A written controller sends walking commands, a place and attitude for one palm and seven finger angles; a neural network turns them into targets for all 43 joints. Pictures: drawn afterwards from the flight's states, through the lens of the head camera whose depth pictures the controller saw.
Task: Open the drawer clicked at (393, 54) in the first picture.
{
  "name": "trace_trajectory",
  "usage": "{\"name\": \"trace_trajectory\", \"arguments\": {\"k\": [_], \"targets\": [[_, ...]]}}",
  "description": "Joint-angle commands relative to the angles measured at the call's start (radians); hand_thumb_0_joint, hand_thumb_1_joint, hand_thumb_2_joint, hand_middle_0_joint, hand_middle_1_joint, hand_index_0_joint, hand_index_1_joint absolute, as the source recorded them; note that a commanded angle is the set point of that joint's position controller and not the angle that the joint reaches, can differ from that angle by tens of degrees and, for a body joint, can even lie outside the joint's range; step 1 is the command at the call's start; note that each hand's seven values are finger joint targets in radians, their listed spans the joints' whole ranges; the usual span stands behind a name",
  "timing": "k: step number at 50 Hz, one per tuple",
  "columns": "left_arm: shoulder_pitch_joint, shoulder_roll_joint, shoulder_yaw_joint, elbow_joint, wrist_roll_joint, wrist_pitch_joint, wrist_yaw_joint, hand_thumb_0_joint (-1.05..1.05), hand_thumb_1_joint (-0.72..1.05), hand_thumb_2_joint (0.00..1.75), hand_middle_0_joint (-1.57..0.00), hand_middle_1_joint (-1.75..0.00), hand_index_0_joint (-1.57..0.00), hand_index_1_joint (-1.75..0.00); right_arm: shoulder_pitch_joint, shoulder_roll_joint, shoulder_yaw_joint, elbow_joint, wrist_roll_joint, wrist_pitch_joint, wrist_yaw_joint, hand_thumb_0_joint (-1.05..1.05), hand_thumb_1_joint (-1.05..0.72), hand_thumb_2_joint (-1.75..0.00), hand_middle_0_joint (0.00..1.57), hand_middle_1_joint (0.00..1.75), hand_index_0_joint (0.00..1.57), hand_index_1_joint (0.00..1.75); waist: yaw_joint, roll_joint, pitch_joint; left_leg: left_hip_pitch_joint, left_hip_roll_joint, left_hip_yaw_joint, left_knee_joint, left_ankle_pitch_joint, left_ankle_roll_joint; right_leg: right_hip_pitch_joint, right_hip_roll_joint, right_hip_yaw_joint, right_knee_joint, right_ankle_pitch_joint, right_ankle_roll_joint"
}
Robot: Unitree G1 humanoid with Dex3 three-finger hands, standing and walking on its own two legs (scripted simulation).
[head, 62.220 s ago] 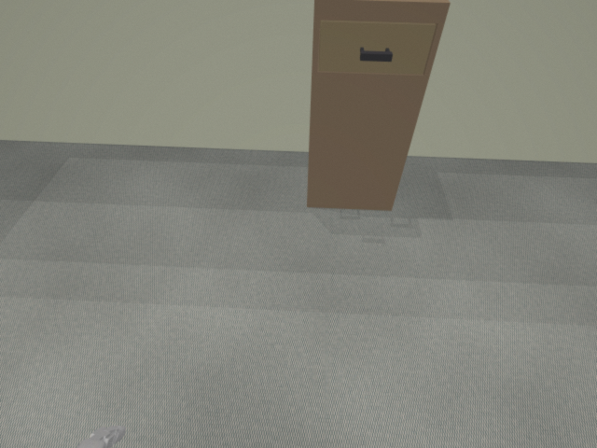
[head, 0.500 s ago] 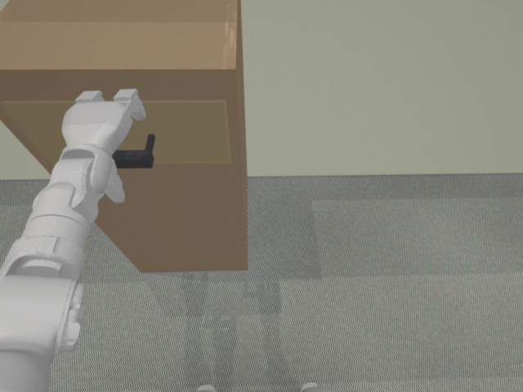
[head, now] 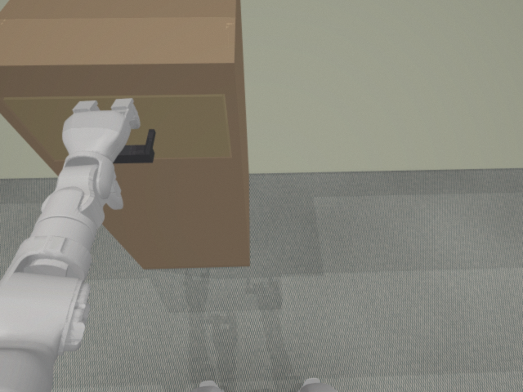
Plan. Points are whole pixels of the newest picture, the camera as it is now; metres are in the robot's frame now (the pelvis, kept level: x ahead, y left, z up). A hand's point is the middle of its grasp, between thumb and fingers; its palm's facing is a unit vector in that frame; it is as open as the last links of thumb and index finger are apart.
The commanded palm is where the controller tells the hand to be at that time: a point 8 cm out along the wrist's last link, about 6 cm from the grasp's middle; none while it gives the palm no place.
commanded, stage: lower the fingers behind the handle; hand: left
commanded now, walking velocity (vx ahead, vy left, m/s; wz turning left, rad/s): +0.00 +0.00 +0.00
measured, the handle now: (126, 144) +0.54 +0.23 +0.02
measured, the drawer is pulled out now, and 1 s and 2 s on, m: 0.00 0.00 0.00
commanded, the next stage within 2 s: lift the fingers back up to retry in 1.34 s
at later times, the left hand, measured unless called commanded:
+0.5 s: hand (125, 162) +0.49 +0.22 +0.03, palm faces -0.03 -0.03 -1.00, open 14.0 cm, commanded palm +0.47 +0.23 +0.08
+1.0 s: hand (125, 164) +0.49 +0.22 +0.02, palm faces -0.01 -0.01 -1.00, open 14.2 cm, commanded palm +0.47 +0.23 +0.05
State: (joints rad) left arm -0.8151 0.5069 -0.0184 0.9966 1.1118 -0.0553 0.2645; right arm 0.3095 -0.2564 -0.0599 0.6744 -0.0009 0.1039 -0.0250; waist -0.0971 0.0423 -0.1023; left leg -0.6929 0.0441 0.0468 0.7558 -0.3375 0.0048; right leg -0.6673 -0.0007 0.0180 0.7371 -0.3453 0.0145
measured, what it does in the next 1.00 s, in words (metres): stands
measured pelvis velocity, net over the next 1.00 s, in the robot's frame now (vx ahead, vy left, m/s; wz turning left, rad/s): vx -0.01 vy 0.01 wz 0.00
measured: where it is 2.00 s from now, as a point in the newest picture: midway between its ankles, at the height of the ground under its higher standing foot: outside the picture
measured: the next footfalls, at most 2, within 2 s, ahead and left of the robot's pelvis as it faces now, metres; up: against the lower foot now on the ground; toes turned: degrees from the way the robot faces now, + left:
none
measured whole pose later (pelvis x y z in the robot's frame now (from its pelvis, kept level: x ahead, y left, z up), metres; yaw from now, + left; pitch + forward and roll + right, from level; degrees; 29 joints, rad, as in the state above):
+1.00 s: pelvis -0.01 +0.01 -0.02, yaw +0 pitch +20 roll -2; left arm -0.88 0.49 -0.05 1.07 1.12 -0.05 0.33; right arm 0.35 -0.25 -0.05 0.70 -0.01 0.10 -0.03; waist -0.12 0.03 -0.14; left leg -0.86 0.05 0.03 0.89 -0.38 0.01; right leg -0.82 0.00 0.01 0.85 -0.38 0.02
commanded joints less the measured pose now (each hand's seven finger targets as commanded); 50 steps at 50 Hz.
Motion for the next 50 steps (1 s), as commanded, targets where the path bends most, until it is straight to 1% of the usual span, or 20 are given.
{"name": "trace_trajectory", "arguments": {"k": [1,4,9,11,13,14,16,19,22,24,28,30,32,35,38,41,42,44,47,50], "targets": [[-0.497,0.231,0.017,-0.189,-0.022,0.018,0.012,0.00,-0.50,0.30,-0.30,-1.20,-0.30,-1.20,0.131,-0.163,-0.063,-0.050,0.003,-0.022,-0.024,0.00,-0.90,-0.90,0.20,0.30,0.20,0.30,-0.033,-0.033,-0.456,0.297,-0.051,0.000,-0.047,0.296,0.037,0.166,0.056,-0.032,-0.095,0.300,-0.032],[-0.574,0.198,-0.025,-0.245,-0.049,-0.037,-0.028,0.00,-0.50,0.30,-0.30,-1.20,-0.30,-1.20,0.143,-0.160,-0.068,-0.034,-0.001,-0.034,-0.045,0.00,-0.90,-0.90,0.20,0.30,0.20,0.30,-0.070,-0.031,-0.456,0.323,-0.054,-0.014,-0.039,0.269,0.044,0.139,0.053,-0.024,-0.110,0.280,-0.029],[-0.523,0.244,0.027,-0.232,-0.049,-0.112,-0.024,0.00,-0.50,0.30,-0.30,-1.20,-0.30,-1.20,0.161,-0.155,-0.064,-0.005,-0.009,-0.044,-0.055,0.00,-0.90,-0.90,0.20,0.30,0.20,0.30,-0.045,0.039,-0.432,0.309,-0.060,-0.025,-0.013,0.293,0.040,0.081,0.058,-0.031,-0.082,0.264,-0.041],[-0.459,0.246,0.043,-0.143,-0.034,-0.101,-0.005,0.00,-0.50,0.30,-0.30,-1.20,-0.30,-1.20,0.164,-0.154,-0.060,0.004,-0.005,-0.041,-0.048,0.00,-0.90,-0.90,0.20,0.30,0.20,0.30,-0.038,0.032,-0.357,0.251,-0.056,-0.027,-0.010,0.274,0.034,0.033,0.060,-0.043,-0.068,0.239,-0.045],[-0.406,0.248,0.057,-0.103,-0.028,-0.077,0.018,0.00,-0.50,0.30,-0.30,-1.20,-0.30,-1.20,0.163,-0.155,-0.057,-0.006,-0.007,-0.036,-0.033,0.00,-0.90,-0.90,0.20,0.30,0.20,0.30,-0.015,0.045,-0.356,0.222,-0.056,-0.021,-0.011,0.287,0.029,0.036,0.062,-0.048,-0.056,0.240,-0.049],[-0.385,0.279,0.088,-0.079,-0.021,-0.062,0.027,0.00,-0.50,0.30,-0.30,-1.20,-0.30,-1.20,0.165,-0.158,-0.056,-0.008,-0.007,-0.033,-0.028,0.00,-0.90,-0.90,0.20,0.30,0.20,0.30,-0.001,0.021,-0.369,0.203,-0.056,-0.018,-0.007,0.300,0.030,0.058,0.064,-0.048,-0.049,0.255,-0.050],[-0.388,0.251,0.062,-0.080,-0.008,-0.034,0.043,0.00,-0.50,0.30,-0.30,-1.20,-0.30,-1.20,0.168,-0.156,-0.056,-0.020,-0.008,-0.029,-0.020,0.00,-0.90,-0.90,0.20,0.30,0.20,0.30,-0.004,0.024,-0.396,0.194,-0.056,-0.009,0.001,0.314,0.029,0.065,0.064,-0.049,-0.036,0.279,-0.048],[-0.398,0.315,0.115,-0.122,0.000,-0.023,0.052,0.00,-0.50,0.30,-0.30,-1.20,-0.30,-1.20,0.172,-0.167,-0.062,-0.024,-0.015,-0.023,-0.019,0.00,-0.90,-0.90,0.20,0.30,0.20,0.30,0.007,0.011,-0.491,0.208,-0.051,-0.007,0.017,0.367,0.031,0.125,0.064,-0.040,-0.020,0.344,-0.045],[-0.428,0.263,0.073,-0.181,-0.005,-0.039,0.052,0.00,-0.50,0.30,-0.30,-1.20,-0.30,-1.20,0.173,-0.160,-0.069,-0.027,-0.014,-0.026,-0.021,0.00,-0.90,-0.90,0.20,0.30,0.20,0.30,-0.013,0.038,-0.517,0.248,-0.049,-0.010,0.026,0.382,0.031,0.108,0.066,-0.039,-0.022,0.351,-0.041],[-0.418,0.288,0.093,-0.138,0.007,-0.028,0.061,0.00,-0.50,0.30,-0.30,-1.20,-0.30,-1.20,0.177,-0.167,-0.070,-0.005,-0.016,-0.022,-0.022,0.00,-0.90,-0.90,0.20,0.30,0.20,0.30,-0.020,0.011,-0.481,0.230,-0.045,-0.014,0.028,0.372,0.032,0.086,0.067,-0.042,-0.024,0.331,-0.041],[-0.405,0.229,0.043,-0.102,-0.002,-0.007,0.059,0.00,-0.50,0.30,-0.30,-1.20,-0.30,-1.20,0.173,-0.163,-0.066,-0.005,-0.009,-0.020,-0.023,0.00,-0.90,-0.90,0.20,0.30,0.20,0.30,-0.032,0.008,-0.403,0.207,-0.045,-0.011,0.012,0.302,0.032,0.046,0.066,-0.046,-0.040,0.274,-0.041],[-0.385,0.259,0.063,-0.069,0.000,-0.004,0.054,0.00,-0.50,0.30,-0.30,-1.20,-0.30,-1.20,0.172,-0.166,-0.060,-0.006,-0.009,-0.016,-0.025,0.00,-0.90,-0.90,0.20,0.30,0.20,0.30,-0.025,-0.002,-0.391,0.190,-0.046,-0.012,0.011,0.296,0.033,0.046,0.065,-0.045,-0.034,0.267,-0.041],[-0.394,0.239,0.038,-0.050,0.006,0.002,0.048,0.00,-0.50,0.30,-0.30,-1.20,-0.30,-1.20,0.174,-0.163,-0.057,-0.008,-0.007,-0.016,-0.027,0.00,-0.90,-0.90,0.20,0.30,0.20,0.30,-0.035,-0.006,-0.372,0.177,-0.046,-0.014,0.012,0.268,0.033,0.023,0.064,-0.047,-0.036,0.242,-0.041],[-0.356,0.256,0.054,-0.024,0.013,0.001,0.044,0.00,-0.50,0.30,-0.30,-1.20,-0.30,-1.20,0.176,-0.165,-0.055,-0.012,-0.008,-0.013,-0.028,0.00,-0.90,-0.90,0.20,0.30,0.20,0.30,-0.024,-0.008,-0.385,0.170,-0.048,-0.011,0.021,0.277,0.034,0.024,0.063,-0.044,-0.025,0.248,-0.043],[-0.362,0.203,0.010,-0.015,0.012,0.003,0.038,0.00,-0.50,0.30,-0.30,-1.20,-0.30,-1.20,0.177,-0.160,-0.053,-0.022,-0.008,-0.014,-0.025,0.00,-0.90,-0.90,0.20,0.30,0.20,0.30,-0.034,-0.001,-0.354,0.156,-0.047,-0.012,0.024,0.260,0.031,-0.007,0.064,-0.051,-0.021,0.228,-0.045],[-0.328,0.204,0.020,-0.007,0.020,0.005,0.042,0.00,-0.50,0.30,-0.30,-1.20,-0.30,-1.20,0.179,-0.161,-0.057,-0.027,-0.009,-0.009,-0.024,0.00,-0.90,-0.90,0.20,0.30,0.20,0.30,-0.024,-0.008,-0.386,0.159,-0.046,-0.012,0.041,0.274,0.030,-0.014,0.065,-0.050,-0.005,0.231,-0.046],[-0.347,0.172,-0.009,-0.008,0.022,0.007,0.041,0.00,-0.50,0.30,-0.30,-1.20,-0.30,-1.20,0.181,-0.158,-0.056,-0.028,-0.010,-0.011,-0.023,0.00,-0.90,-0.90,0.20,0.30,0.20,0.30,-0.037,-0.008,-0.376,0.155,-0.045,-0.016,0.043,0.268,0.030,-0.031,0.066,-0.053,-0.003,0.223,-0.046],[-0.342,0.185,0.008,-0.007,0.020,0.009,0.042,0.00,-0.50,0.30,-0.30,-1.20,-0.30,-1.20,0.186,-0.162,-0.059,-0.023,-0.011,-0.010,-0.020,0.00,-0.90,-0.90,0.20,0.30,0.20,0.30,-0.031,-0.013,-0.379,0.151,-0.043,-0.019,0.049,0.275,0.030,-0.031,0.066,-0.052,0.002,0.225,-0.048],[-0.366,0.166,-0.022,0.014,0.025,0.025,0.043,0.00,-0.50,0.30,-0.30,-1.20,-0.30,-1.20,0.183,-0.162,-0.054,-0.027,-0.009,-0.010,-0.023,0.00,-0.90,-0.90,0.20,0.30,0.20,0.30,-0.049,-0.019,-0.347,0.113,-0.045,-0.016,0.053,0.214,0.032,-0.061,0.063,-0.052,0.001,0.185,-0.044],[-0.391,0.215,0.001,0.025,0.029,0.038,0.043,0.00,-0.50,0.30,-0.30,-1.20,-0.30,-1.20,0.185,-0.167,-0.050,-0.027,-0.006,-0.007,-0.026,0.00,-0.90,-0.90,0.20,0.30,0.20,0.30,-0.046,-0.008,-0.358,0.104,-0.047,-0.019,0.052,0.182,0.033,-0.062,0.062,-0.048,0.002,0.152,-0.044]]}}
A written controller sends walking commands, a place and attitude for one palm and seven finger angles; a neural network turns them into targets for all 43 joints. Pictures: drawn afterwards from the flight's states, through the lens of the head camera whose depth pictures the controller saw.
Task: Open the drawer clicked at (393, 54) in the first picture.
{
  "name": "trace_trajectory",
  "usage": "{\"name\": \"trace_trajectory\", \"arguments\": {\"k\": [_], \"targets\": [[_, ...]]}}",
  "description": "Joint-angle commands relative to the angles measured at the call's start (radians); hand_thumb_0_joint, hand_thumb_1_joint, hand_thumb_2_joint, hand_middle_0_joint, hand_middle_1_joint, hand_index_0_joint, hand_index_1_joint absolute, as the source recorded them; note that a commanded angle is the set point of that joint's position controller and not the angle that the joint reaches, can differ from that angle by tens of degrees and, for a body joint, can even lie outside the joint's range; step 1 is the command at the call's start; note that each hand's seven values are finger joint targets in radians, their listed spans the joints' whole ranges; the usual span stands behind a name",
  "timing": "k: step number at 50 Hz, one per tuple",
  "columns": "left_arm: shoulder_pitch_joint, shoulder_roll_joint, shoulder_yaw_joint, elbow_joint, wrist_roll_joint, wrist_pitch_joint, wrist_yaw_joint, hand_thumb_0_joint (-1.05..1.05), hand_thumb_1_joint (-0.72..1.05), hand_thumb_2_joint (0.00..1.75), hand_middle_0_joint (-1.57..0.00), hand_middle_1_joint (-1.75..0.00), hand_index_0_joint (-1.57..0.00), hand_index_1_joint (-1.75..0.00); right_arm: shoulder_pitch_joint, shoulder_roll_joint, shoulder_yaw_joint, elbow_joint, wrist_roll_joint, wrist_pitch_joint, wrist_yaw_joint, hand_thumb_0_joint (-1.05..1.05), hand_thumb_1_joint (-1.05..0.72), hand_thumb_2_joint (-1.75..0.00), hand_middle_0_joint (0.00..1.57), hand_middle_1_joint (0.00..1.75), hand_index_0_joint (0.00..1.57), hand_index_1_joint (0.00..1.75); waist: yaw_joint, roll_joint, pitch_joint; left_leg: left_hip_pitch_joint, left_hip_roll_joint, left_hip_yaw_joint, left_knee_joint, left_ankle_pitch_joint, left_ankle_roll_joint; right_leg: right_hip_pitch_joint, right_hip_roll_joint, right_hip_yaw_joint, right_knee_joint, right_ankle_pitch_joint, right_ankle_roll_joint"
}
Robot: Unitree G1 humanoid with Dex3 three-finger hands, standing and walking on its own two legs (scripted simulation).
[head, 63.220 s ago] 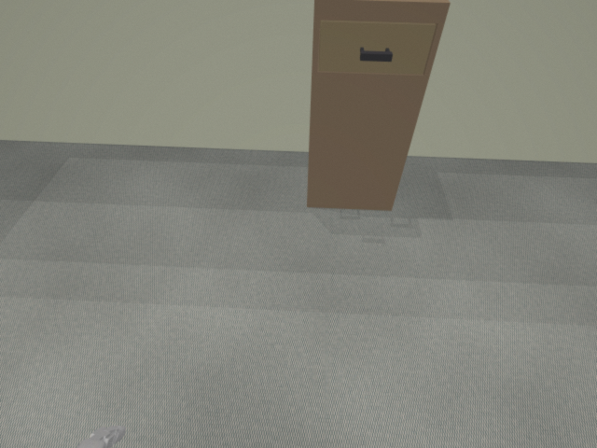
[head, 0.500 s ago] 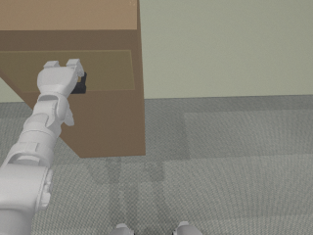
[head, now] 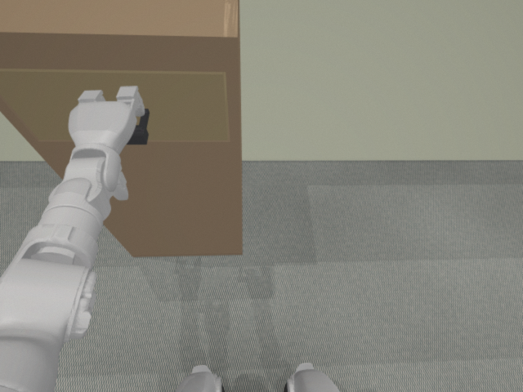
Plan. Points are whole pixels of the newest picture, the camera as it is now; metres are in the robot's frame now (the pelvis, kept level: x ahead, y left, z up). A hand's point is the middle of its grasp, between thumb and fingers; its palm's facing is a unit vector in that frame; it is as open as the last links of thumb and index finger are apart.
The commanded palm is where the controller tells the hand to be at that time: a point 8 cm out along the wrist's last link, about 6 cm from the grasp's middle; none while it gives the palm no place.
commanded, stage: lower the fingers behind the handle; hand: left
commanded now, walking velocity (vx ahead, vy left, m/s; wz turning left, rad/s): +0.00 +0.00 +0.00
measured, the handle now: (117, 124) +0.55 +0.23 +0.04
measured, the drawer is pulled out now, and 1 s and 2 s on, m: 0.00 0.00 0.00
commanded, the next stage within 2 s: lift the fingers back up to retry in 0.34 s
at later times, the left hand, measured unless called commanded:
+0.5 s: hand (116, 144) +0.50 +0.22 +0.04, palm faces -0.02 -0.01 -1.00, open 14.1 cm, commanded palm +0.48 +0.22 +0.08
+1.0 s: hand (99, 124) +0.51 +0.23 +0.08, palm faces -0.02 -0.04 -1.00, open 13.7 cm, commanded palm +0.48 +0.23 +0.15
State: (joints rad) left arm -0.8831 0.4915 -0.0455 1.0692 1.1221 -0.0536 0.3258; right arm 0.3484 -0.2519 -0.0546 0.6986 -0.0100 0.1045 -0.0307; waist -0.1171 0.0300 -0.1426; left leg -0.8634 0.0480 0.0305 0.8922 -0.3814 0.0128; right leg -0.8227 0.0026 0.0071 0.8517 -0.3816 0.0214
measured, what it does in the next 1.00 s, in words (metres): stands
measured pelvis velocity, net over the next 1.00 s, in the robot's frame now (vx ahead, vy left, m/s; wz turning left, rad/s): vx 0.02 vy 0.01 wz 0.00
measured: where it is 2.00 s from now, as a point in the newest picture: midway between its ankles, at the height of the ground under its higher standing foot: outside the picture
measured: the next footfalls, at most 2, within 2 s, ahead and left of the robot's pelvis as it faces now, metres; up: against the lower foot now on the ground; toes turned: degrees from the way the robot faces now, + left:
none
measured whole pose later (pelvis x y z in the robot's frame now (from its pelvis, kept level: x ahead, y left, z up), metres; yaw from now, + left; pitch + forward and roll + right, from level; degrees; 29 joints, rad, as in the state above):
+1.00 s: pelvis +0.02 +0.01 +0.02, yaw +0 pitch +17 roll -2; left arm -0.83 0.53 -0.03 0.96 1.06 -0.08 0.20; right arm 0.37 -0.25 -0.06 0.71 0.00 0.10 -0.04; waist -0.11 0.05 -0.13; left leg -0.72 0.04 0.03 0.79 -0.37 0.02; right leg -0.67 0.00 0.01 0.73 -0.36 0.03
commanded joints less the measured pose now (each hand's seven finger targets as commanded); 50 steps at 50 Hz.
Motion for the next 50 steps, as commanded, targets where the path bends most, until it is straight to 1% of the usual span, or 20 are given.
{"name": "trace_trajectory", "arguments": {"k": [1,4,9,12,15,17,20,22,26,29,33,34,35,39,41,44,46,47,48,50], "targets": [[-0.325,0.224,0.022,-0.047,0.017,0.042,-0.020,0.00,-0.50,0.30,-0.30,-1.20,-0.30,-1.20,0.143,-0.170,-0.056,-0.053,0.004,-0.009,-0.023,0.00,-0.90,-0.90,0.20,0.30,0.20,0.30,-0.031,-0.005,-0.315,0.272,-0.051,0.000,-0.082,0.219,0.027,0.094,0.058,-0.036,-0.116,0.187,-0.049],[-0.363,0.200,0.002,-0.045,0.006,0.047,-0.031,0.00,-0.50,0.30,-0.30,-1.20,-0.30,-1.20,0.149,-0.169,-0.054,-0.051,0.003,-0.012,-0.025,0.00,-0.90,-0.90,0.20,0.30,0.20,0.30,-0.046,-0.007,-0.312,0.273,-0.049,-0.006,-0.083,0.204,0.028,0.077,0.058,-0.039,-0.117,0.170,-0.049],[-0.333,0.258,0.040,-0.030,-0.008,0.043,-0.055,0.00,-0.50,0.30,-0.30,-1.20,-0.30,-1.20,0.151,-0.173,-0.045,-0.060,0.005,-0.011,-0.030,0.00,-0.90,-0.90,0.20,0.30,0.20,0.30,-0.029,-0.008,-0.339,0.254,-0.052,-0.002,-0.081,0.189,0.030,0.109,0.057,-0.033,-0.114,0.170,-0.048],[-0.344,0.271,0.033,-0.011,-0.001,0.033,-0.066,0.00,-0.50,0.30,-0.30,-1.20,-0.30,-1.20,0.149,-0.175,-0.038,-0.063,0.010,-0.013,-0.037,0.00,-0.90,-0.90,0.20,0.30,0.20,0.30,-0.038,-0.033,-0.295,0.209,-0.053,-0.006,-0.083,0.139,0.031,0.088,0.055,-0.033,-0.114,0.131,-0.043],[-0.329,0.283,0.044,-0.018,-0.001,0.017,-0.069,0.00,-0.50,0.30,-0.30,-1.20,-0.30,-1.20,0.154,-0.173,-0.038,-0.068,0.009,-0.016,-0.038,0.00,-0.90,-0.90,0.20,0.30,0.20,0.30,-0.028,-0.012,-0.318,0.216,-0.053,-0.003,-0.077,0.152,0.032,0.093,0.056,-0.031,-0.107,0.139,-0.045],[-0.324,0.258,0.025,-0.013,-0.005,0.013,-0.073,0.00,-0.50,0.30,-0.30,-1.20,-0.30,-1.20,0.152,-0.172,-0.038,-0.070,0.012,-0.021,-0.039,0.00,-0.90,-0.90,0.20,0.30,0.20,0.30,-0.037,-0.030,-0.294,0.202,-0.053,-0.002,-0.075,0.126,0.033,0.075,0.056,-0.031,-0.113,0.118,-0.042],[-0.339,0.291,0.046,-0.028,0.002,0.002,-0.067,0.00,-0.50,0.30,-0.30,-1.20,-0.30,-1.20,0.158,-0.175,-0.038,-0.070,0.010,-0.022,-0.040,0.00,-0.90,-0.90,0.20,0.30,0.20,0.30,-0.028,-0.006,-0.322,0.202,-0.053,-0.005,-0.072,0.124,0.031,0.074,0.056,-0.029,-0.102,0.110,-0.045],[-0.346,0.250,0.015,-0.025,0.008,0.006,-0.063,0.00,-0.50,0.30,-0.30,-1.20,-0.30,-1.20,0.160,-0.171,-0.040,-0.067,0.011,-0.025,-0.038,0.00,-0.90,-0.90,0.20,0.30,0.20,0.30,-0.037,0.005,-0.308,0.213,-0.051,-0.008,-0.072,0.123,0.028,0.044,0.058,-0.036,-0.101,0.099,-0.046],[-0.409,0.318,0.071,-0.101,-0.004,0.014,-0.045,0.00,-0.50,0.30,-0.30,-1.20,-0.30,-1.20,0.165,-0.176,-0.046,-0.063,0.008,-0.022,-0.037,0.00,-0.90,-0.90,0.20,0.30,0.20,0.30,-0.028,0.039,-0.392,0.281,-0.045,-0.013,-0.083,0.171,0.028,0.087,0.061,-0.035,-0.108,0.131,-0.046],[-0.440,0.326,0.081,-0.150,-0.020,0.015,-0.046,0.00,-0.50,0.30,-0.30,-1.20,-0.30,-1.20,0.163,-0.170,-0.048,-0.061,0.008,-0.022,-0.039,0.00,-0.90,-0.90,0.20,0.30,0.20,0.30,-0.021,0.055,-0.437,0.322,-0.046,-0.013,-0.095,0.209,0.027,0.136,0.061,-0.034,-0.123,0.164,-0.046],[-0.453,0.356,0.098,-0.168,-0.032,0.013,-0.052,0.00,-0.50,0.30,-0.30,-1.20,-0.30,-1.20,0.152,-0.172,-0.043,-0.058,0.012,-0.021,-0.044,0.00,-0.90,-0.90,0.20,0.30,0.20,0.30,-0.021,0.037,-0.400,0.335,-0.045,-0.014,-0.123,0.208,0.030,0.169,0.063,-0.035,-0.150,0.170,-0.041],[-0.483,0.373,0.108,-0.200,-0.035,0.002,-0.056,0.00,-0.50,0.30,-0.30,-1.20,-0.30,-1.20,0.150,-0.173,-0.045,-0.058,0.011,-0.023,-0.048,0.00,-0.90,-0.90,0.20,0.30,0.20,0.30,-0.023,0.042,-0.419,0.355,-0.044,-0.016,-0.123,0.227,0.030,0.181,0.062,-0.032,-0.155,0.185,-0.043],[-0.496,0.359,0.093,-0.223,-0.036,-0.011,-0.058,0.00,-0.50,0.30,-0.30,-1.20,-0.30,-1.20,0.150,-0.169,-0.045,-0.059,0.011,-0.026,-0.050,0.00,-0.90,-0.90,0.20,0.30,0.20,0.30,-0.024,0.072,-0.430,0.378,-0.046,-0.016,-0.128,0.236,0.029,0.181,0.063,-0.033,-0.158,0.190,-0.043],[-0.488,0.363,0.112,-0.269,-0.040,-0.039,-0.058,0.00,-0.50,0.30,-0.30,-1.20,-0.30,-1.20,0.148,-0.169,-0.050,-0.053,0.007,-0.028,-0.049,0.00,-0.90,-0.90,0.20,0.30,0.20,0.30,-0.017,0.091,-0.431,0.443,-0.043,-0.021,-0.136,0.326,0.024,0.191,0.066,-0.042,-0.164,0.242,-0.049],[-0.451,0.316,0.091,-0.290,-0.047,-0.045,-0.060,0.00,-0.50,0.30,-0.30,-1.20,-0.30,-1.20,0.149,-0.163,-0.056,-0.053,0.006,-0.030,-0.042,0.00,-0.90,-0.90,0.20,0.30,0.20,0.30,-0.005,0.125,-0.445,0.494,-0.044,-0.022,-0.138,0.383,0.019,0.191,0.071,-0.049,-0.167,0.271,-0.051],[-0.441,0.292,0.085,-0.327,-0.068,-0.044,-0.072,0.00,-0.50,0.30,-0.30,-1.20,-0.30,-1.20,0.147,-0.165,-0.061,-0.052,0.004,-0.025,-0.033,0.00,-0.90,-0.90,0.20,0.30,0.20,0.30,-0.007,0.095,-0.459,0.532,-0.040,-0.022,-0.141,0.465,0.018,0.227,0.073,-0.053,-0.175,0.327,-0.050],[-0.411,0.301,0.093,-0.323,-0.070,-0.034,-0.075,0.00,-0.50,0.30,-0.30,-1.20,-0.30,-1.20,0.140,-0.167,-0.062,-0.051,0.010,-0.020,-0.030,0.00,-0.90,-0.90,0.20,0.30,0.20,0.30,0.001,0.089,-0.431,0.532,-0.041,-0.021,-0.153,0.472,0.018,0.241,0.074,-0.054,-0.182,0.341,-0.050],[-0.418,0.259,0.059,-0.329,-0.073,-0.027,-0.082,0.00,-0.50,0.30,-0.30,-1.20,-0.30,-1.20,0.135,-0.164,-0.063,-0.052,0.010,-0.018,-0.026,0.00,-0.90,-0.90,0.20,0.30,0.20,0.30,-0.007,0.081,-0.419,0.540,-0.041,-0.018,-0.157,0.479,0.020,0.240,0.072,-0.055,-0.192,0.344,-0.047],[-0.391,0.283,0.081,-0.309,-0.073,-0.017,-0.087,0.00,-0.50,0.30,-0.30,-1.20,-0.30,-1.20,0.133,-0.165,-0.063,-0.051,0.015,-0.014,-0.023,0.00,-0.90,-0.90,0.20,0.30,0.20,0.30,0.003,0.068,-0.385,0.527,-0.039,-0.021,-0.170,0.463,0.017,0.246,0.073,-0.060,-0.197,0.331,-0.049],[-0.410,0.277,0.069,-0.346,-0.077,-0.013,-0.098,0.00,-0.50,0.30,-0.30,-1.20,-0.30,-1.20,0.124,-0.167,-0.063,-0.053,0.015,-0.010,-0.022,0.00,-0.90,-0.90,0.20,0.30,0.20,0.30,0.001,0.070,-0.404,0.553,-0.042,-0.016,-0.173,0.503,0.022,0.271,0.070,-0.053,-0.205,0.367,-0.047]]}}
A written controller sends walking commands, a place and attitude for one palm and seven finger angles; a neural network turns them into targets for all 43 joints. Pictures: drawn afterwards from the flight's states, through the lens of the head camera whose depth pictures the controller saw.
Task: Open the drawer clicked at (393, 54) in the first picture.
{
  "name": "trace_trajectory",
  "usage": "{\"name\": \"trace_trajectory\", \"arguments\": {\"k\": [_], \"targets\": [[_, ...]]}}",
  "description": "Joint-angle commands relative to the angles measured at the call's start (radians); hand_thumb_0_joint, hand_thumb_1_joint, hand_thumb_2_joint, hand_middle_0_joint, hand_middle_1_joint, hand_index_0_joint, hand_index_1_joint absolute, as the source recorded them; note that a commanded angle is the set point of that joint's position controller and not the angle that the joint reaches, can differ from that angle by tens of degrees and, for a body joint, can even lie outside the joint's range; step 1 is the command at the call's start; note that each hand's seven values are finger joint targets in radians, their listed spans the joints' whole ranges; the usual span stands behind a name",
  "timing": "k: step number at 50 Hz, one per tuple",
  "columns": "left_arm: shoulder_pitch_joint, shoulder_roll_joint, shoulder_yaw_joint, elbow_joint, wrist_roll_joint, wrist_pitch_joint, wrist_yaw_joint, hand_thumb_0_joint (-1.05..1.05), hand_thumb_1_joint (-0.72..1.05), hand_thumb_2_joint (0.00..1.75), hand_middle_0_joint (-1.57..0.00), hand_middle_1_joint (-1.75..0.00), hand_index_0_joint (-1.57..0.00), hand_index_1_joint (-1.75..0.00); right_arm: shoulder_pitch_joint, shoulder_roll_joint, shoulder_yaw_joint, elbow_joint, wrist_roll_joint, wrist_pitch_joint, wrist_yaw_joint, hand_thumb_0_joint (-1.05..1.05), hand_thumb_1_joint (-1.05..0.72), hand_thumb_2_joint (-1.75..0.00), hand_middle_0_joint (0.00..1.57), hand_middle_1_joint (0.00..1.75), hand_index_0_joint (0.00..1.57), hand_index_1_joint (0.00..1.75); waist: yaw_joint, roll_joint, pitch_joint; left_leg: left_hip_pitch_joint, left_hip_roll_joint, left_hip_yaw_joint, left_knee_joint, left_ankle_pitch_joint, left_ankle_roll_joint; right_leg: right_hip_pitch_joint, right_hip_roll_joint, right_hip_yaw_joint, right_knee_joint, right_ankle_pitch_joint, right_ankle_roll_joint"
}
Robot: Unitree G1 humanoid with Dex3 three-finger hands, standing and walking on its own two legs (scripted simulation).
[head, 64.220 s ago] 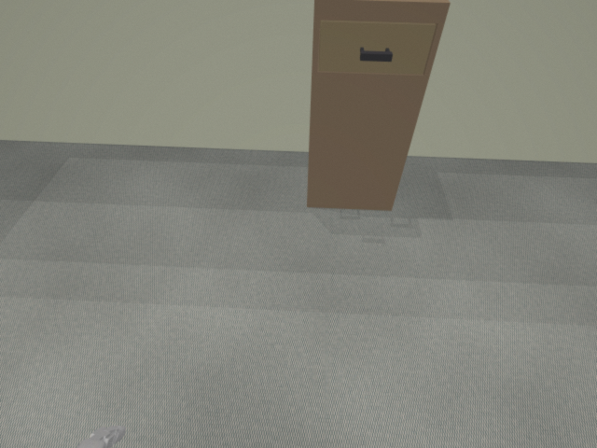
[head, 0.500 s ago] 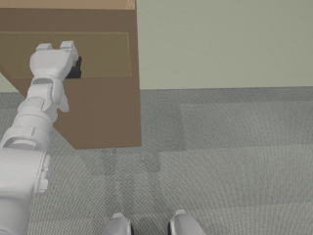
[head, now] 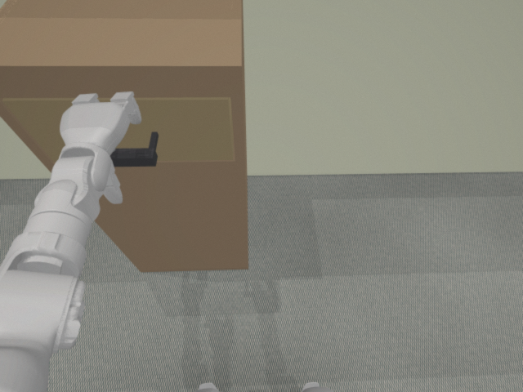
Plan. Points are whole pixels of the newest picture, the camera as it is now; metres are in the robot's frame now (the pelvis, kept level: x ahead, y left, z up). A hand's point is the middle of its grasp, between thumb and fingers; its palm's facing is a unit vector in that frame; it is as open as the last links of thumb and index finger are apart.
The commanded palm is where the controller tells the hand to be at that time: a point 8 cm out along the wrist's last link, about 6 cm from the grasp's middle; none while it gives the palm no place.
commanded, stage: lift the fingers back up to retry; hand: left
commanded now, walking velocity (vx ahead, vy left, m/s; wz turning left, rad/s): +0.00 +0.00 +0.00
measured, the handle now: (128, 147) +0.53 +0.22 +0.02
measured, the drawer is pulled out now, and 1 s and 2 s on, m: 0.00 0.00 0.00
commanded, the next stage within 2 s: re-aim the fingers above the handle in 0.22 s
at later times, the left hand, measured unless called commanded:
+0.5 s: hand (108, 149) +0.48 +0.22 +0.08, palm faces -0.02 -0.01 -1.00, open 13.8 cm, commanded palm +0.46 +0.22 +0.14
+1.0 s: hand (102, 150) +0.48 +0.23 +0.07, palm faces -0.05 +0.01 -1.00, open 13.8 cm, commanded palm +0.45 +0.23 +0.13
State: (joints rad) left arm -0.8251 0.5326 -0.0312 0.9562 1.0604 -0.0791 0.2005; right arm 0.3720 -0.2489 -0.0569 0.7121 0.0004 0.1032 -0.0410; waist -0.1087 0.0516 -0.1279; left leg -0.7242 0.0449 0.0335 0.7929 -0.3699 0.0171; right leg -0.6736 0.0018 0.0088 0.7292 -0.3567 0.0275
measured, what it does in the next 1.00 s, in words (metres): stands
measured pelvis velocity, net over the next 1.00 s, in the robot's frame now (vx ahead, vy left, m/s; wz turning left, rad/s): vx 0.00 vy -0.02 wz -0.01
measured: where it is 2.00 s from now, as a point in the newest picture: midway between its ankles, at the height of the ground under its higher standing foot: outside the picture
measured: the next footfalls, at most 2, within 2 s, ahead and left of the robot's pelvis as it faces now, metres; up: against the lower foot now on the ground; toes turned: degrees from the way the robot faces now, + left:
none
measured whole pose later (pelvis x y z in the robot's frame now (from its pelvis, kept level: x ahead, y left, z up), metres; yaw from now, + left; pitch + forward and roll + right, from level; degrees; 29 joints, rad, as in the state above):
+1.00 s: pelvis +0.00 -0.02 +0.01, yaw +0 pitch +16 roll -1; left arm -0.80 0.57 0.02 0.98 1.08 -0.06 0.20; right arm 0.34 -0.26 -0.06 0.70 0.01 0.11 -0.04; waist -0.10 0.05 -0.10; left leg -0.67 0.05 0.04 0.73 -0.34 0.00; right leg -0.64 0.01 0.02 0.71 -0.34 0.01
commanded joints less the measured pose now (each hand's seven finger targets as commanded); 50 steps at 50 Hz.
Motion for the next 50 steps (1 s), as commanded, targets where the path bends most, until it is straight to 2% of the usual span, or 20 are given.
{"name": "trace_trajectory", "arguments": {"k": [1,7,12,14,17,18,19,21,23,25,29,31,32,34,35,36,39,42,45,50], "targets": [[-0.454,0.236,0.057,-0.237,-0.020,0.017,0.021,0.00,-0.50,0.30,-0.30,-1.20,-0.30,-1.20,0.094,-0.169,-0.062,-0.072,0.006,-0.006,-0.011,0.00,-0.90,-0.90,0.20,0.30,0.20,0.30,-0.002,0.042,-0.410,0.412,-0.041,-0.014,-0.080,0.485,0.017,0.141,0.071,-0.054,-0.089,0.351,-0.054],[-0.407,0.184,0.014,-0.203,-0.022,0.017,-0.025,0.00,-0.50,0.30,-0.30,-1.20,-0.30,-1.20,0.074,-0.168,-0.058,-0.078,0.009,0.008,-0.008,0.00,-0.90,-0.90,0.20,0.30,0.20,0.30,-0.006,-0.004,-0.339,0.399,-0.044,-0.008,-0.103,0.472,0.019,0.150,0.065,-0.053,-0.106,0.359,-0.054],[-0.394,0.218,0.052,-0.262,-0.022,-0.023,-0.030,0.00,-0.50,0.30,-0.30,-1.20,-0.30,-1.20,0.058,-0.161,-0.059,-0.097,0.005,0.015,-0.006,0.00,-0.90,-0.90,0.20,0.30,0.20,0.30,0.018,0.010,-0.383,0.404,-0.053,0.001,-0.092,0.511,0.022,0.201,0.061,-0.040,-0.096,0.417,-0.054],[-0.393,0.263,0.097,-0.296,-0.017,-0.041,-0.016,0.00,-0.50,0.30,-0.30,-1.20,-0.30,-1.20,0.053,-0.161,-0.062,-0.102,0.001,0.017,-0.008,0.00,-0.90,-0.90,0.20,0.30,0.20,0.30,0.029,0.006,-0.416,0.412,-0.054,-0.001,-0.080,0.558,0.023,0.223,0.061,-0.035,-0.084,0.453,-0.055],[-0.385,0.234,0.085,-0.305,-0.015,-0.046,0.012,0.00,-0.50,0.30,-0.30,-1.20,-0.30,-1.20,0.042,-0.155,-0.065,-0.099,0.001,0.013,-0.002,0.00,-0.90,-0.90,0.20,0.30,0.20,0.30,0.021,0.018,-0.404,0.416,-0.055,0.001,-0.073,0.554,0.021,0.203,0.063,-0.038,-0.081,0.449,-0.052],[-0.388,0.296,0.134,-0.290,-0.008,-0.042,0.024,0.00,-0.50,0.30,-0.30,-1.20,-0.30,-1.20,0.042,-0.160,-0.063,-0.095,0.001,0.014,-0.003,0.00,-0.90,-0.90,0.20,0.30,0.20,0.30,0.035,0.020,-0.398,0.390,-0.055,-0.001,-0.079,0.534,0.018,0.212,0.062,-0.038,-0.076,0.440,-0.054],[-0.393,0.305,0.138,-0.283,-0.001,-0.034,0.033,0.00,-0.50,0.30,-0.30,-1.20,-0.30,-1.20,0.038,-0.161,-0.063,-0.096,-0.001,0.016,-0.006,0.00,-0.90,-0.90,0.20,0.30,0.20,0.30,0.032,-0.002,-0.404,0.376,-0.058,0.005,-0.076,0.524,0.022,0.228,0.061,-0.033,-0.077,0.449,-0.053],[-0.402,0.272,0.107,-0.254,0.002,-0.013,0.047,0.00,-0.50,0.30,-0.30,-1.20,-0.30,-1.20,0.036,-0.156,-0.061,-0.094,0.004,0.011,-0.003,0.00,-0.90,-0.90,0.20,0.30,0.20,0.30,0.022,-0.007,-0.386,0.356,-0.062,0.010,-0.085,0.464,0.022,0.222,0.058,-0.032,-0.085,0.424,-0.050],[-0.418,0.283,0.102,-0.243,0.009,0.003,0.047,0.00,-0.50,0.30,-0.30,-1.20,-0.30,-1.20,0.038,-0.162,-0.061,-0.089,0.007,0.008,-0.005,0.00,-0.90,-0.90,0.20,0.30,0.20,0.30,0.017,-0.006,-0.398,0.354,-0.063,0.013,-0.086,0.447,0.023,0.228,0.057,-0.029,-0.087,0.423,-0.050],[-0.429,0.247,0.066,-0.242,0.004,0.011,0.033,0.00,-0.50,0.30,-0.30,-1.20,-0.30,-1.20,0.043,-0.160,-0.064,-0.090,0.006,0.007,-0.005,0.00,-0.90,-0.90,0.20,0.30,0.20,0.30,0.006,0.012,-0.423,0.380,-0.064,0.015,-0.083,0.460,0.025,0.229,0.057,-0.025,-0.091,0.433,-0.049],[-0.464,0.155,-0.016,-0.259,-0.023,0.003,-0.021,0.00,-0.50,0.30,-0.30,-1.20,-0.30,-1.20,0.052,-0.160,-0.070,-0.084,0.006,0.003,-0.010,0.00,-0.90,-0.90,0.20,0.30,0.20,0.30,-0.027,-0.013,-0.396,0.410,-0.061,0.012,-0.084,0.447,0.030,0.207,0.058,-0.025,-0.112,0.418,-0.047],[-0.424,0.186,0.013,-0.256,-0.025,-0.010,-0.037,0.00,-0.50,0.30,-0.30,-1.20,-0.30,-1.20,0.049,-0.161,-0.069,-0.085,0.005,0.005,-0.015,0.00,-0.90,-0.90,0.20,0.30,0.20,0.30,-0.010,-0.014,-0.397,0.407,-0.064,0.010,-0.088,0.430,0.031,0.210,0.058,-0.024,-0.111,0.411,-0.047],[-0.435,0.165,-0.007,-0.251,-0.028,-0.015,-0.042,0.00,-0.50,0.30,-0.30,-1.20,-0.30,-1.20,0.046,-0.158,-0.065,-0.087,0.005,0.004,-0.017,0.00,-0.90,-0.90,0.20,0.30,0.20,0.30,-0.016,-0.009,-0.370,0.397,-0.067,0.010,-0.091,0.414,0.031,0.197,0.057,-0.024,-0.115,0.398,-0.047],[-0.459,0.199,0.024,-0.264,-0.026,-0.038,-0.035,0.00,-0.50,0.30,-0.30,-1.20,-0.30,-1.20,0.047,-0.160,-0.064,-0.080,0.003,0.003,-0.018,0.00,-0.90,-0.90,0.20,0.30,0.20,0.30,-0.010,-0.006,-0.359,0.381,-0.065,0.005,-0.092,0.410,0.030,0.192,0.056,-0.024,-0.109,0.385,-0.051],[-0.429,0.242,0.068,-0.234,-0.019,-0.039,-0.022,0.00,-0.50,0.30,-0.30,-1.20,-0.30,-1.20,0.044,-0.158,-0.060,-0.083,0.006,0.005,-0.018,0.00,-0.90,-0.90,0.20,0.30,0.20,0.30,0.008,-0.012,-0.345,0.354,-0.066,0.002,-0.097,0.390,0.028,0.198,0.057,-0.024,-0.104,0.368,-0.052],[-0.418,0.236,0.065,-0.214,-0.013,-0.038,-0.012,0.00,-0.50,0.30,-0.30,-1.20,-0.30,-1.20,0.040,-0.158,-0.056,-0.087,0.008,0.003,-0.017,0.00,-0.90,-0.90,0.20,0.30,0.20,0.30,0.008,-0.024,-0.326,0.335,-0.068,0.004,-0.098,0.376,0.028,0.191,0.056,-0.025,-0.104,0.360,-0.052],[-0.416,0.370,0.176,-0.195,0.009,-0.033,0.036,0.00,-0.50,0.30,-0.30,-1.20,-0.30,-1.20,0.037,-0.161,-0.050,-0.091,0.005,0.002,-0.018,0.00,-0.90,-0.90,0.20,0.30,0.20,0.30,0.044,-0.011,-0.361,0.279,-0.068,0.009,-0.102,0.367,0.024,0.239,0.052,-0.018,-0.086,0.357,-0.055],[-0.399,0.350,0.154,-0.154,0.031,0.004,0.070,0.00,-0.50,0.30,-0.30,-1.20,-0.30,-1.20,0.032,-0.156,-0.047,-0.100,0.007,-0.006,-0.014,0.00,-0.90,-0.90,0.20,0.30,0.20,0.30,0.045,-0.009,-0.366,0.256,-0.067,0.021,-0.101,0.349,0.021,0.236,0.051,-0.020,-0.080,0.349,-0.049],[-0.406,0.361,0.148,-0.148,0.033,0.027,0.067,0.00,-0.50,0.30,-0.30,-1.20,-0.30,-1.20,0.046,-0.166,-0.052,-0.100,0.008,-0.009,-0.015,0.00,-0.90,-0.90,0.20,0.30,0.20,0.30,0.035,-0.010,-0.429,0.281,-0.061,0.031,-0.099,0.367,0.024,0.267,0.050,-0.014,-0.086,0.384,-0.044],[-0.402,0.277,0.075,-0.203,-0.005,-0.003,-0.007,0.00,-0.50,0.30,-0.30,-1.20,-0.30,-1.20,0.066,-0.171,-0.066,-0.090,0.010,-0.013,-0.026,0.00,-0.90,-0.90,0.20,0.30,0.20,0.30,0.000,-0.033,-0.452,0.356,-0.058,0.025,-0.099,0.405,0.033,0.267,0.054,-0.011,-0.110,0.428,-0.039]]}}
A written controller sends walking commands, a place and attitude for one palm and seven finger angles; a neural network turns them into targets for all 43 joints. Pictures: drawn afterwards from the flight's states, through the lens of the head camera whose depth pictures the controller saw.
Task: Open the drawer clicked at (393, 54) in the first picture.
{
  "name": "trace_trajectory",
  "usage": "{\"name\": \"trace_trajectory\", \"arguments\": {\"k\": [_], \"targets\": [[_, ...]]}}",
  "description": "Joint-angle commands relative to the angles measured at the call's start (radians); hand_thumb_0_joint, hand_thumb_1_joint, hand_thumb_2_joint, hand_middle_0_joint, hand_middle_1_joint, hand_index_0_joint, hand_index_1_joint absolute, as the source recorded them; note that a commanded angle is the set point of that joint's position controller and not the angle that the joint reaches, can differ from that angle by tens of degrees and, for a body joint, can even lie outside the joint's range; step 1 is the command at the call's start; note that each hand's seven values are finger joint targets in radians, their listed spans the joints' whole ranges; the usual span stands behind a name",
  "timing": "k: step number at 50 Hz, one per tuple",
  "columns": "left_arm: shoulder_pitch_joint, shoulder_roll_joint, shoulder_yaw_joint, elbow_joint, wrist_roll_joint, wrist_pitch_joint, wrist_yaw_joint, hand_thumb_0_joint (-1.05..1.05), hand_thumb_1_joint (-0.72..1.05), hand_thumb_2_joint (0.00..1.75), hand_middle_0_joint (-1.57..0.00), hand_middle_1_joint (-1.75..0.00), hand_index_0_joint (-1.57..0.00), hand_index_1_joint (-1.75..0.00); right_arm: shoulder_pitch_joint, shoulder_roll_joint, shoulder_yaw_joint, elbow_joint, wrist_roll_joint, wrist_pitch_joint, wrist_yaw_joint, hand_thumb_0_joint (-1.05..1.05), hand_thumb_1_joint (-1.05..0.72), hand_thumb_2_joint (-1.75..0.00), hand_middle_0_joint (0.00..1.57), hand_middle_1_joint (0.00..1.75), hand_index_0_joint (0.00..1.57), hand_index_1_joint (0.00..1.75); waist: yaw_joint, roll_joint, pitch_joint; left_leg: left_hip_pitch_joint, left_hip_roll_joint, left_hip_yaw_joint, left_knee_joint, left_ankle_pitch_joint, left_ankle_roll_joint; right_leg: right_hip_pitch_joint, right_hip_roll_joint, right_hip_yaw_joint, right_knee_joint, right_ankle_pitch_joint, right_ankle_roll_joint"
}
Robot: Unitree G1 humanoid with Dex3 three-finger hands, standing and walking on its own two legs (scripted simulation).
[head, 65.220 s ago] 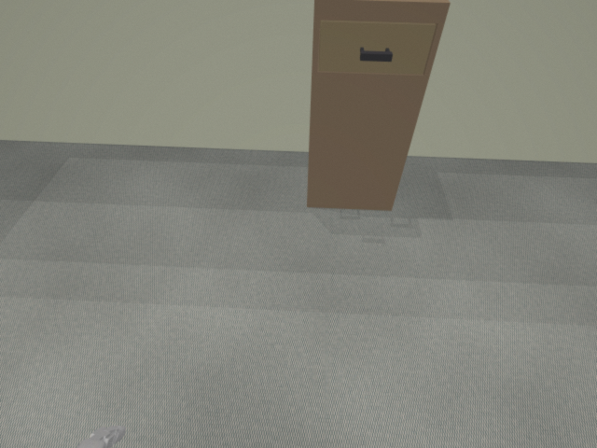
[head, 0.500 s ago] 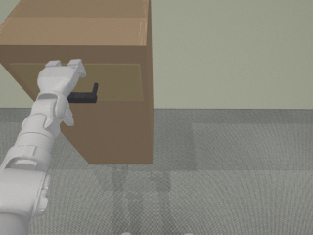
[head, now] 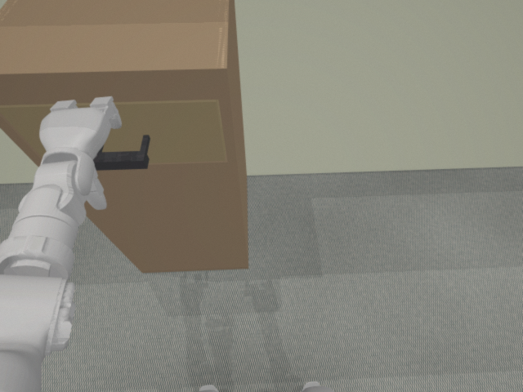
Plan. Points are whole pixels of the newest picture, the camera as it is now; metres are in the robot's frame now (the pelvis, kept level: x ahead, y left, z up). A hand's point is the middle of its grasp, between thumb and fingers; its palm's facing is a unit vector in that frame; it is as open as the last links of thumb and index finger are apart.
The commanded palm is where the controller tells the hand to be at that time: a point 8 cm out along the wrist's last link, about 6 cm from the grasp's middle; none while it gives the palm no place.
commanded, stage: re-aim the fingers above the handle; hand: left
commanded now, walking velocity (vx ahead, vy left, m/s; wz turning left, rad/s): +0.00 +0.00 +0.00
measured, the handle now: (120, 151) +0.53 +0.24 +0.01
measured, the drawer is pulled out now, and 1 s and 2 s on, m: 0.00 0.00 0.00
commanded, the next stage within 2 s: lower the fingers behind the handle in 1.34 s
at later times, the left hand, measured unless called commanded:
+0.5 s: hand (77, 159) +0.47 +0.28 +0.07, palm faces -0.08 +0.02 -1.00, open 13.8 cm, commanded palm +0.45 +0.25 +0.13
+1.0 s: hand (85, 167) +0.46 +0.27 +0.06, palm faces -0.17 +0.00 -0.99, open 13.8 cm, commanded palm +0.46 +0.25 +0.13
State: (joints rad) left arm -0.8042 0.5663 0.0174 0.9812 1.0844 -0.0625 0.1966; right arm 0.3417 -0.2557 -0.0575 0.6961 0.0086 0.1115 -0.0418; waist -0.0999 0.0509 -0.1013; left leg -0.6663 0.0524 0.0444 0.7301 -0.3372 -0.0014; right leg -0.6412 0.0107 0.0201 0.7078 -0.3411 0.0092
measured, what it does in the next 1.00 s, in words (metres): stands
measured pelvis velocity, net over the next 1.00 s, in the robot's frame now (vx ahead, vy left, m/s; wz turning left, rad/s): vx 0.00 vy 0.01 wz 0.02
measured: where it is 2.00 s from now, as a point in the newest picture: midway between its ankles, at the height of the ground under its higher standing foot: outside the picture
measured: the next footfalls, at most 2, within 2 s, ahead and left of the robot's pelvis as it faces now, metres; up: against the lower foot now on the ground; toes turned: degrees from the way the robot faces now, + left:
none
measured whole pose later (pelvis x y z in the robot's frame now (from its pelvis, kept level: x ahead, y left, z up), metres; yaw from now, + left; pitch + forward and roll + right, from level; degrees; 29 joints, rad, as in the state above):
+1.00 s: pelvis +0.00 +0.01 +0.00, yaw +1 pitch +15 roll -1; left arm -0.82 0.56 -0.08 0.97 1.02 -0.02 0.08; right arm 0.35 -0.25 -0.06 0.71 0.01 0.11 -0.05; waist -0.08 0.05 -0.10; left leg -0.66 0.04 0.03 0.73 -0.33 0.01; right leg -0.62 0.00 0.00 0.69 -0.33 0.02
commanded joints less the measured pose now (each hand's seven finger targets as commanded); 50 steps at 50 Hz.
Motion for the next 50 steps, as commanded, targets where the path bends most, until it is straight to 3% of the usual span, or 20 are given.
{"name": "trace_trajectory", "arguments": {"k": [1,2,4,8,12,14,16,19,22,24,27,29,33,34,37,40,43,44,49,50], "targets": [[-0.441,0.203,-0.007,-0.271,-0.040,-0.035,-0.019,0.00,-0.50,0.30,-0.30,-1.20,-0.30,-1.20,0.095,-0.164,-0.068,-0.072,0.000,-0.023,-0.027,0.00,-0.90,-0.90,0.20,0.30,0.20,0.30,-0.017,-0.017,-0.460,0.318,-0.065,0.009,-0.038,0.373,0.051,0.211,0.048,-0.027,-0.091,0.401,-0.022],[-0.449,0.141,-0.055,-0.300,-0.050,-0.050,-0.032,0.00,-0.50,0.30,-0.30,-1.20,-0.30,-1.20,0.090,-0.157,-0.071,-0.073,0.001,-0.027,-0.027,0.00,-0.90,-0.90,0.20,0.30,0.20,0.30,-0.028,-0.002,-0.440,0.344,-0.065,0.006,-0.040,0.362,0.052,0.178,0.050,-0.029,-0.102,0.367,-0.023],[-0.465,0.121,-0.068,-0.327,-0.066,-0.078,-0.046,0.00,-0.50,0.30,-0.30,-1.20,-0.30,-1.20,0.096,-0.159,-0.073,-0.059,-0.003,-0.031,-0.030,0.00,-0.90,-0.90,0.20,0.30,0.20,0.30,-0.042,0.003,-0.391,0.370,-0.059,-0.007,-0.042,0.376,0.051,0.137,0.052,-0.038,-0.112,0.338,-0.029],[-0.485,0.168,-0.020,-0.308,-0.052,-0.100,-0.015,0.00,-0.50,0.30,-0.30,-1.20,-0.30,-1.20,0.090,-0.155,-0.065,-0.046,-0.001,-0.030,-0.024,0.00,-0.90,-0.90,0.20,0.30,0.20,0.30,-0.018,0.050,-0.334,0.342,-0.063,-0.027,-0.050,0.337,0.038,0.078,0.055,-0.053,-0.091,0.262,-0.041],[-0.475,0.240,0.062,-0.237,-0.018,-0.065,0.067,0.00,-0.50,0.30,-0.30,-1.20,-0.30,-1.20,0.080,-0.153,-0.055,-0.051,-0.005,-0.029,-0.007,0.00,-0.90,-0.90,0.20,0.30,0.20,0.30,0.013,0.043,-0.347,0.289,-0.063,-0.026,-0.046,0.331,0.030,0.080,0.054,-0.061,-0.064,0.243,-0.046],[-0.470,0.348,0.140,-0.191,0.006,-0.024,0.098,0.00,-0.50,0.30,-0.30,-1.20,-0.30,-1.20,0.071,-0.163,-0.048,-0.056,-0.007,-0.024,-0.005,0.00,-0.90,-0.90,0.20,0.30,0.20,0.30,0.039,0.028,-0.371,0.245,-0.063,-0.021,-0.048,0.324,0.028,0.116,0.052,-0.058,-0.051,0.243,-0.047],[-0.487,0.339,0.107,-0.150,0.024,0.026,0.111,0.00,-0.50,0.30,-0.30,-1.20,-0.30,-1.20,0.061,-0.160,-0.042,-0.068,-0.005,-0.021,-0.006,0.00,-0.90,-0.90,0.20,0.30,0.20,0.30,0.028,0.015,-0.380,0.221,-0.065,-0.007,-0.048,0.296,0.030,0.127,0.048,-0.055,-0.052,0.245,-0.038],[-0.458,0.335,0.097,-0.132,0.020,0.055,0.078,0.00,-0.50,0.30,-0.30,-1.20,-0.30,-1.20,0.075,-0.169,-0.047,-0.079,-0.005,-0.021,-0.009,0.00,-0.90,-0.90,0.20,0.30,0.20,0.30,0.029,-0.011,-0.475,0.254,-0.061,0.001,-0.041,0.339,0.034,0.191,0.047,-0.048,-0.053,0.309,-0.035],[-0.485,0.167,-0.043,-0.210,-0.020,0.029,-0.004,0.00,-0.50,0.30,-0.30,-1.20,-0.30,-1.20,0.096,-0.167,-0.063,-0.083,-0.004,-0.027,-0.013,0.00,-0.90,-0.90,0.20,0.30,0.20,0.30,-0.013,0.020,-0.509,0.366,-0.051,-0.003,-0.030,0.401,0.038,0.145,0.051,-0.049,-0.072,0.335,-0.029],[-0.481,0.113,-0.088,-0.278,-0.056,-0.010,-0.060,0.00,-0.50,0.30,-0.30,-1.20,-0.30,-1.20,0.103,-0.167,-0.071,-0.080,-0.007,-0.028,-0.021,0.00,-0.90,-0.90,0.20,0.30,0.20,0.30,-0.041,-0.006,-0.504,0.415,-0.046,-0.015,-0.024,0.438,0.044,0.139,0.053,-0.045,-0.091,0.347,-0.026],[-0.495,0.081,-0.115,-0.323,-0.082,-0.077,-0.103,0.00,-0.50,0.30,-0.30,-1.20,-0.30,-1.20,0.097,-0.162,-0.068,-0.064,-0.008,-0.028,-0.038,0.00,-0.90,-0.90,0.20,0.30,0.20,0.30,-0.055,-0.018,-0.382,0.396,-0.053,-0.026,-0.035,0.356,0.048,0.076,0.053,-0.049,-0.108,0.277,-0.025],[-0.523,0.129,-0.072,-0.342,-0.086,-0.117,-0.090,0.00,-0.50,0.30,-0.30,-1.20,-0.30,-1.20,0.095,-0.161,-0.063,-0.054,-0.007,-0.029,-0.041,0.00,-0.90,-0.90,0.20,0.30,0.20,0.30,-0.045,0.002,-0.321,0.368,-0.054,-0.037,-0.044,0.339,0.044,0.055,0.052,-0.054,-0.106,0.250,-0.035],[-0.497,0.267,0.077,-0.303,-0.042,-0.134,0.012,0.00,-0.50,0.30,-0.30,-1.20,-0.30,-1.20,0.091,-0.151,-0.055,-0.049,-0.008,-0.026,-0.023,0.00,-0.90,-0.90,0.20,0.30,0.20,0.30,0.012,0.080,-0.358,0.328,-0.062,-0.045,-0.029,0.360,0.026,0.048,0.055,-0.063,-0.056,0.239,-0.050],[-0.505,0.335,0.134,-0.296,-0.025,-0.125,0.046,0.00,-0.50,0.30,-0.30,-1.20,-0.30,-1.20,0.089,-0.154,-0.052,-0.049,-0.011,-0.026,-0.018,0.00,-0.90,-0.90,0.20,0.30,0.20,0.30,0.036,0.094,-0.381,0.302,-0.063,-0.043,-0.027,0.371,0.021,0.066,0.056,-0.064,-0.043,0.240,-0.054],[-0.442,0.332,0.137,-0.205,0.006,-0.036,0.122,0.00,-0.50,0.30,-0.30,-1.20,-0.30,-1.20,0.062,-0.149,-0.042,-0.063,-0.014,-0.020,0.001,0.00,-0.90,-0.90,0.20,0.30,0.20,0.30,0.053,0.069,-0.392,0.232,-0.065,-0.020,-0.027,0.347,0.021,0.101,0.053,-0.067,-0.026,0.254,-0.049],[-0.396,0.341,0.120,-0.128,0.028,0.060,0.125,0.00,-0.50,0.30,-0.30,-1.20,-0.30,-1.20,0.065,-0.160,-0.043,-0.076,-0.010,-0.012,0.008,0.00,-0.90,-0.90,0.20,0.30,0.20,0.30,0.061,0.021,-0.459,0.220,-0.063,0.003,-0.030,0.354,0.024,0.174,0.052,-0.059,-0.027,0.304,-0.040],[-0.458,0.229,-0.003,-0.113,0.009,0.101,0.051,0.00,-0.50,0.30,-0.30,-1.20,-0.30,-1.20,0.087,-0.173,-0.054,-0.077,0.005,-0.014,-0.001,0.00,-0.90,-0.90,0.20,0.30,0.20,0.30,-0.005,-0.028,-0.447,0.262,-0.054,0.010,-0.039,0.323,0.035,0.159,0.051,-0.053,-0.069,0.307,-0.028],[-0.478,0.156,-0.062,-0.121,-0.017,0.094,0.012,0.00,-0.50,0.30,-0.30,-1.20,-0.30,-1.20,0.095,-0.172,-0.059,-0.074,0.004,-0.016,-0.006,0.00,-0.90,-0.90,0.20,0.30,0.20,0.30,-0.038,-0.057,-0.447,0.289,-0.051,0.007,-0.039,0.324,0.041,0.162,0.049,-0.048,-0.087,0.317,-0.024],[-0.572,0.110,-0.115,-0.379,-0.103,-0.075,-0.134,0.00,-0.50,0.30,-0.30,-1.20,-0.30,-1.20,0.098,-0.167,-0.070,-0.063,-0.008,-0.036,-0.053,0.00,-0.90,-0.90,0.20,0.30,0.20,0.30,-0.076,-0.037,-0.442,0.403,-0.060,-0.018,-0.032,0.347,0.060,0.137,0.044,-0.033,-0.118,0.331,-0.020],[-0.546,0.146,-0.076,-0.394,-0.105,-0.112,-0.138,0.00,-0.50,0.30,-0.30,-1.20,-0.30,-1.20,0.099,-0.165,-0.068,-0.056,-0.011,-0.038,-0.059,0.00,-0.90,-0.90,0.20,0.30,0.20,0.30,-0.058,-0.006,-0.443,0.407,-0.064,-0.022,-0.029,0.357,0.059,0.129,0.045,-0.029,-0.111,0.332,-0.021]]}}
